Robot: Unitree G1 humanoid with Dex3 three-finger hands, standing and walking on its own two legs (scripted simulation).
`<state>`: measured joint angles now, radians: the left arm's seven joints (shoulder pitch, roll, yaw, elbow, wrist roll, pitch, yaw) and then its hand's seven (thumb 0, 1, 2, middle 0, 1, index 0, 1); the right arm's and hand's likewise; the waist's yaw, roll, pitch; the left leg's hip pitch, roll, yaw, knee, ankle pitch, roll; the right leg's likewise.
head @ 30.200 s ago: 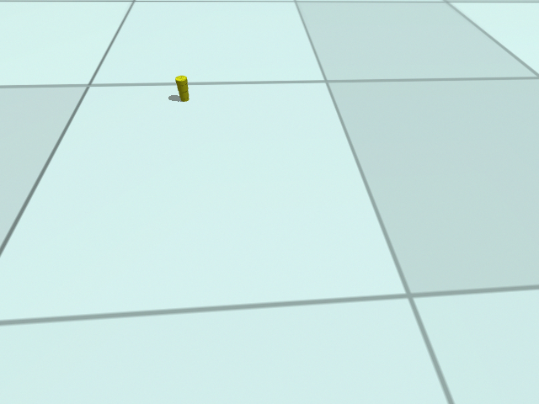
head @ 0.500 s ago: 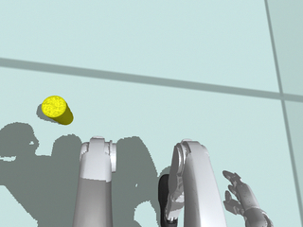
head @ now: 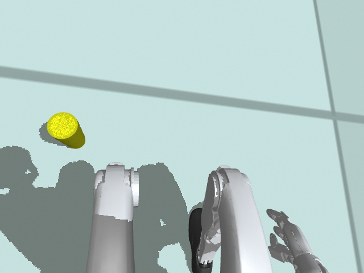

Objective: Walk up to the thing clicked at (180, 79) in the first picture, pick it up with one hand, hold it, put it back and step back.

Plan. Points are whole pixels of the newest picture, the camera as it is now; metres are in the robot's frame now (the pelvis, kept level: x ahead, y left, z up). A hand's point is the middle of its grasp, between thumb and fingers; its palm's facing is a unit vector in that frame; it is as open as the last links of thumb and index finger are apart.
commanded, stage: go down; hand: left
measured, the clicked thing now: (70, 133) +0.43 +0.31 -0.30
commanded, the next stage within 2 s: none
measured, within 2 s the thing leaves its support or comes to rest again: neither
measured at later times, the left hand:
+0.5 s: hand out of the picture +0.32 +0.48 +0.03, palm faces +0.41 -0.91 -0.03, open 17.7 cm
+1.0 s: hand out of the picture +0.31 +0.48 +0.03, palm faces +0.40 -0.91 -0.04, open 17.5 cm
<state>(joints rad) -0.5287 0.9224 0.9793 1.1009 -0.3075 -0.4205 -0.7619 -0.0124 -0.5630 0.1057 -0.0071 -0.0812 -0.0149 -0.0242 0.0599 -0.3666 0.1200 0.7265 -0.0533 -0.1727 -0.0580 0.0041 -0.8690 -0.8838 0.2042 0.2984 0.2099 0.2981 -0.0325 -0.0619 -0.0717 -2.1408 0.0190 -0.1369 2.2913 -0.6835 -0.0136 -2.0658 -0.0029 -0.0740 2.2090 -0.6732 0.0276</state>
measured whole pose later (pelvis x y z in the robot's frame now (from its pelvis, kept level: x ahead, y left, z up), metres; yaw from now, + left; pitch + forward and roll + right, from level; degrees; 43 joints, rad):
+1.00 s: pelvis +0.00 +0.00 -0.01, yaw +0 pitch +30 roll -8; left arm -0.49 0.92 0.98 1.09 -0.31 -0.43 -0.78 -0.01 -0.53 0.14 0.00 -0.09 -0.01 -0.03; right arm 0.04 -0.37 0.12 0.73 -0.05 -0.18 -0.06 0.00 -0.86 -0.88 0.20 0.30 0.21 0.30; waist -0.02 -0.07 -0.07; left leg -2.15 0.02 -0.14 2.31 -0.68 -0.02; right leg -2.08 0.00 -0.08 2.23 -0.67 0.03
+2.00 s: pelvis +0.00 +0.00 +0.00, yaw +0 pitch +30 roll -8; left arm -0.49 0.90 0.98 1.06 -0.34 -0.42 -0.79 -0.01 -0.54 0.13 0.00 -0.09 -0.01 -0.03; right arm 0.03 -0.37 0.12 0.73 -0.05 -0.18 -0.07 0.00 -0.86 -0.88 0.20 0.30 0.21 0.30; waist -0.02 -0.07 -0.07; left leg -2.15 0.01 -0.14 2.31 -0.69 -0.02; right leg -2.08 0.00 -0.08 2.22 -0.68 0.03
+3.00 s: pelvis +0.00 +0.00 +0.00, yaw +0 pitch +30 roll -7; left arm -0.50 0.89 0.96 1.05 -0.30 -0.41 -0.75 -0.01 -0.44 0.18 -0.04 -0.15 -0.06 -0.08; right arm 0.06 -0.36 0.11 0.73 -0.05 -0.17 -0.06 0.00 -0.88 -0.89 0.20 0.30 0.21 0.30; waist -0.03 -0.06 -0.08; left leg -2.14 0.02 -0.13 2.28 -0.68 -0.02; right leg -2.07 0.00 -0.07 2.20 -0.67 0.03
